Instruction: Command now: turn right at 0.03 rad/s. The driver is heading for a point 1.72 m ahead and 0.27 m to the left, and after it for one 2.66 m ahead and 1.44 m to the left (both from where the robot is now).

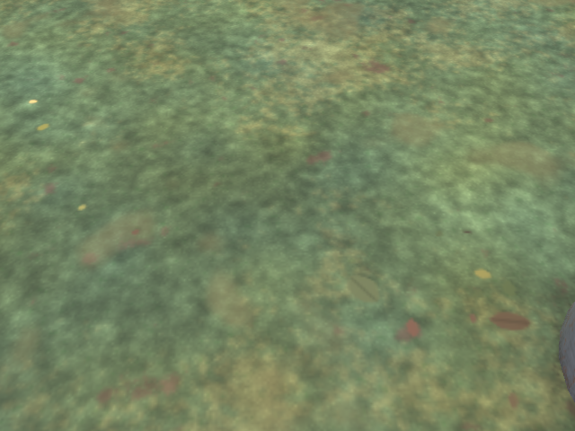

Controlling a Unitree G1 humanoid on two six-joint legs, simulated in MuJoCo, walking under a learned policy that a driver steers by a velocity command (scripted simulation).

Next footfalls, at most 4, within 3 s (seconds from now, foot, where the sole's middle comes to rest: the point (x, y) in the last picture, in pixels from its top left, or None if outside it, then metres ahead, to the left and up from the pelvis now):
2.38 left None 0.42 0.11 -0.77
2.92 right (350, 337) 0.75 -0.12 -0.77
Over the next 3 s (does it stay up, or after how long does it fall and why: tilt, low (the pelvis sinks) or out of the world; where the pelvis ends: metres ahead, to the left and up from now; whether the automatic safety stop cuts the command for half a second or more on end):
stays up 0.61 -0.03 -0.01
